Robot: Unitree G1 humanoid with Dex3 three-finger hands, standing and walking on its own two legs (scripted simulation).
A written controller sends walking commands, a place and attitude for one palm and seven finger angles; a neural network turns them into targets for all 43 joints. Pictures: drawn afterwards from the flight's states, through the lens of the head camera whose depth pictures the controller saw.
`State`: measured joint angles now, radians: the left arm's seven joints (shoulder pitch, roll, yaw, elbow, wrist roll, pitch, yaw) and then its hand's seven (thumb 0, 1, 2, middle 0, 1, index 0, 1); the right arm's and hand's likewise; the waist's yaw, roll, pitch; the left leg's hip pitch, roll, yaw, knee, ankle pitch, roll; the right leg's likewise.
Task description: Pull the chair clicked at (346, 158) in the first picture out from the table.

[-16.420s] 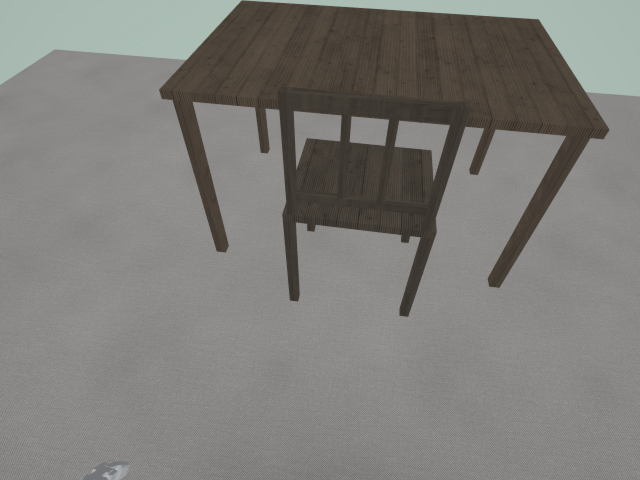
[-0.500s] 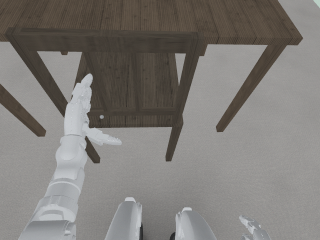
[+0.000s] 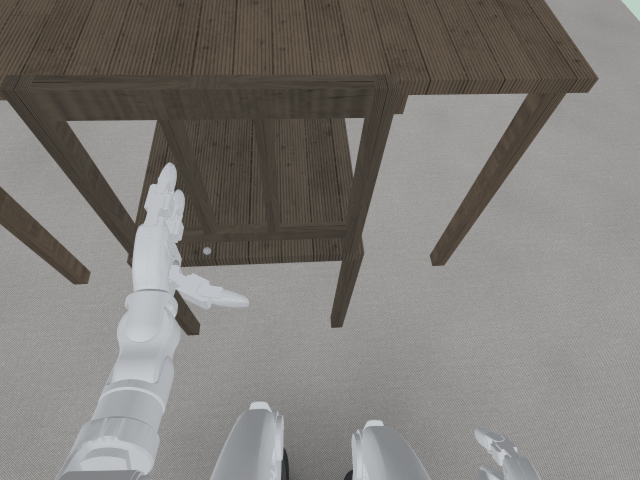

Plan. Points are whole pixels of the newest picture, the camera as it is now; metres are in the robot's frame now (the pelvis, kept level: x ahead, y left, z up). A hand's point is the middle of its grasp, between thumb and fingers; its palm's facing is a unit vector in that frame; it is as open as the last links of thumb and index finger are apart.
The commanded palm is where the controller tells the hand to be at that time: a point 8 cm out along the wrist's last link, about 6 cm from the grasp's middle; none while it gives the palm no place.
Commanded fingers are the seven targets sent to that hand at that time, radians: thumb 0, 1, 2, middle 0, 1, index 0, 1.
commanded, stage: aim the fingers beside a spindle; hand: left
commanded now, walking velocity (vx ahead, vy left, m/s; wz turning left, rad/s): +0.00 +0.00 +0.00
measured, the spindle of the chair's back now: (194, 182) +0.51 +0.19 +0.01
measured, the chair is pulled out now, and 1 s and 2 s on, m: -0.01 -0.01 -0.01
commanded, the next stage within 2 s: push the fingers through the gap in 1.30 s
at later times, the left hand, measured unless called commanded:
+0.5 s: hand (200, 261) +0.37 +0.16 +0.02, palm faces +0.08 -1.00 -0.05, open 17.0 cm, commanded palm +0.35 +0.21 +0.02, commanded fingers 0.00 -0.50 0.30 -0.06 -0.08 -0.06 -0.08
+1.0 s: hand (191, 274) +0.35 +0.16 +0.03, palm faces +0.06 -1.00 -0.04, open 17.0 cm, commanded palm +0.33 +0.21 +0.02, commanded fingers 0.00 -0.50 0.30 -0.06 -0.08 -0.06 -0.08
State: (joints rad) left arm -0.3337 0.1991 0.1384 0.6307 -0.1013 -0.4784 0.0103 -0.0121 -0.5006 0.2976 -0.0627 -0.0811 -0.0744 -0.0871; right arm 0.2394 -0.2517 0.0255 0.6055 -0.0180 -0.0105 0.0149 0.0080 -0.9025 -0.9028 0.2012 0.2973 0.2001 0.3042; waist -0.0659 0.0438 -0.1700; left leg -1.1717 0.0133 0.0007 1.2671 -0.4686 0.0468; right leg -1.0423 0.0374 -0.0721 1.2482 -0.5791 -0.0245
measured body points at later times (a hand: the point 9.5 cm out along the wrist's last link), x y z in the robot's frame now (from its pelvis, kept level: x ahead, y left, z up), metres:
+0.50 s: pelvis +0.02 -0.01 +0.00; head +0.12 +0.00 +0.44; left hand +0.36 +0.21 +0.03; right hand +0.17 -0.26 -0.11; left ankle +0.07 +0.09 -0.62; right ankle +0.01 -0.11 -0.62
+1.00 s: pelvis +0.01 +0.00 +0.00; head +0.10 +0.01 +0.44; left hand +0.34 +0.22 +0.03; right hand +0.16 -0.25 -0.10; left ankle +0.07 +0.09 -0.62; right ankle +0.01 -0.11 -0.62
